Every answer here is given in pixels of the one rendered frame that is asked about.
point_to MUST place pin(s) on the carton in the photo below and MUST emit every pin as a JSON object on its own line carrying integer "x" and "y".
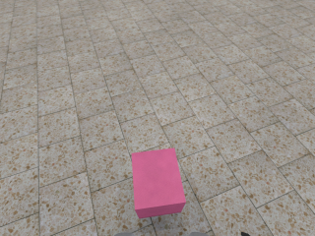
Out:
{"x": 157, "y": 183}

